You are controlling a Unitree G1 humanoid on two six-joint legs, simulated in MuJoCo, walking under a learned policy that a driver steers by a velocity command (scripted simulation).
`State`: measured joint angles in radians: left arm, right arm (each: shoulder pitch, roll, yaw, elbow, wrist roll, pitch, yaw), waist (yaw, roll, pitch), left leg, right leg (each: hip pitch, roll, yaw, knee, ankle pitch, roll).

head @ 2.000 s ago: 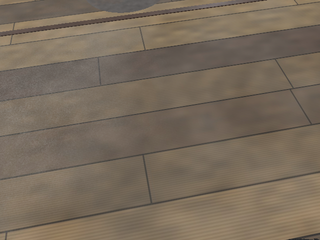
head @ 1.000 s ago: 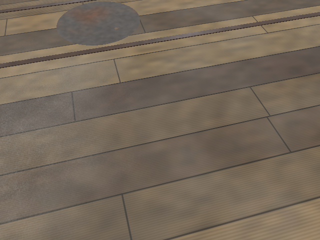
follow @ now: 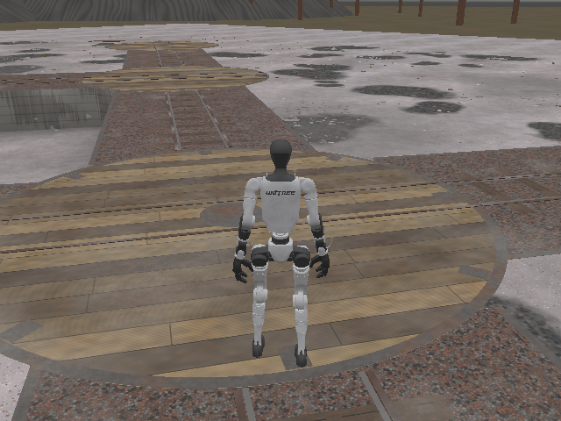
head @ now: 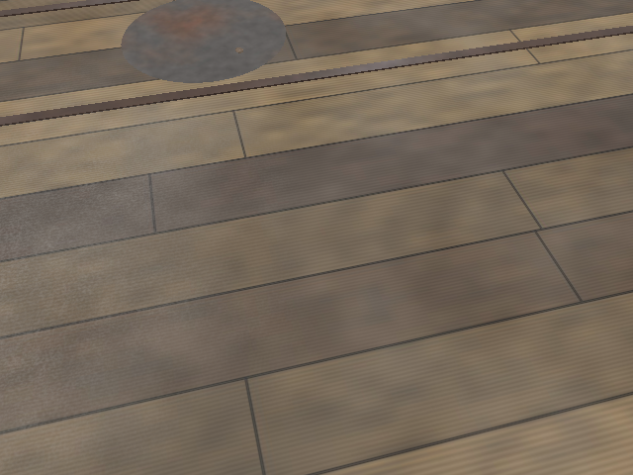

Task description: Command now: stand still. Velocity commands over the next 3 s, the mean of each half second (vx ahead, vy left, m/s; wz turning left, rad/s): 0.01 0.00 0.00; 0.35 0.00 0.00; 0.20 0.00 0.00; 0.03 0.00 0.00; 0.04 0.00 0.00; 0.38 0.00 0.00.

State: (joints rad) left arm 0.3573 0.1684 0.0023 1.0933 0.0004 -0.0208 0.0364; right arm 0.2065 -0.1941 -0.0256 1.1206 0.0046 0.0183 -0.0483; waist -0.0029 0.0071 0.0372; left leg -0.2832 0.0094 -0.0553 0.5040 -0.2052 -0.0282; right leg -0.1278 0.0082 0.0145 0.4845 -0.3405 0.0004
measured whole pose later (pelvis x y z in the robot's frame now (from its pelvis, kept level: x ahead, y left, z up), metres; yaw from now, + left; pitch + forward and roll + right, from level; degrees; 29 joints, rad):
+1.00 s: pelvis +0.18 +0.03 +0.01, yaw -1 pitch +2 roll +1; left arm 0.09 0.24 0.05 0.89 -0.03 -0.09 -0.02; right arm 0.50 -0.17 -0.01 1.08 0.00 -0.08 -0.01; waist -0.08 -0.03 0.00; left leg 0.08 -0.04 0.05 0.17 -0.28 0.04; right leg -0.66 -0.11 -0.01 0.75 -0.04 -0.03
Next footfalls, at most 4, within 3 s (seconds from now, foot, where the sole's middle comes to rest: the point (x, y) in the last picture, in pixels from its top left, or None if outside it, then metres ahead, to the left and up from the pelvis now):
1.14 right None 0.46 -0.11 -0.77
1.52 left None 0.46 0.11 -0.77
2.72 left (262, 451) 0.55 0.15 -0.77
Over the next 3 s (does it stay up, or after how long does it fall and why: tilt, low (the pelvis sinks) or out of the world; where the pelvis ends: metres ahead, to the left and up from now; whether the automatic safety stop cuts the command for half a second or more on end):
stays up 0.59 0.06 0.01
